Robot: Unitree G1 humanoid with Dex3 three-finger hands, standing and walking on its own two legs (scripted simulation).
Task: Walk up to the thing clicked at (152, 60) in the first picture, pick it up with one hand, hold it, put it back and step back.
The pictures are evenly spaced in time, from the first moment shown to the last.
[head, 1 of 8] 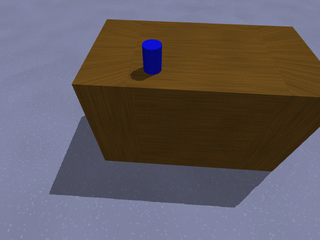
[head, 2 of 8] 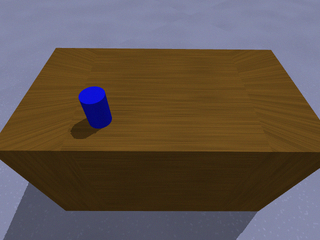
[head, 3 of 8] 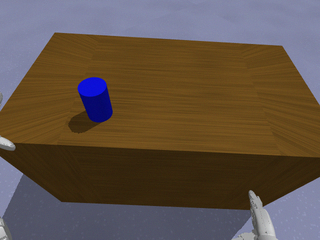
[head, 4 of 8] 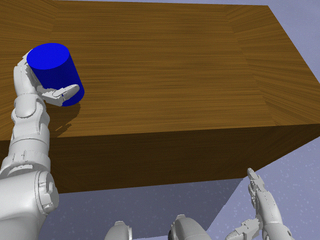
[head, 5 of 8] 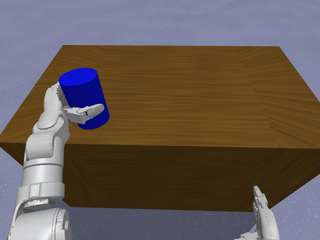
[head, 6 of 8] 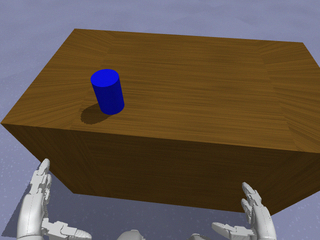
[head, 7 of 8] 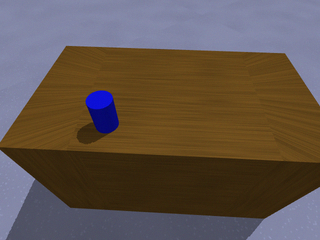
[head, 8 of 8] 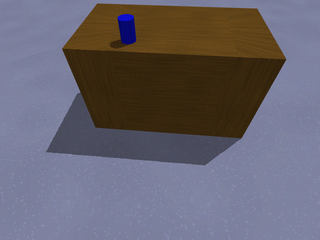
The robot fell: no
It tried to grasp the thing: yes
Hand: left
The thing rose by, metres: 0.24
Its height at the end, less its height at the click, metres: +0.00
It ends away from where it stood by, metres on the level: 0.02
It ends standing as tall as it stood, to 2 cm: yes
